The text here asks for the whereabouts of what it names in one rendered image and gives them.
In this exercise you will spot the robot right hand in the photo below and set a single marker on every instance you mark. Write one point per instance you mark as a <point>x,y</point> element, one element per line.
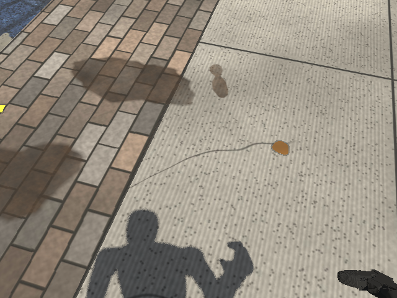
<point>375,282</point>

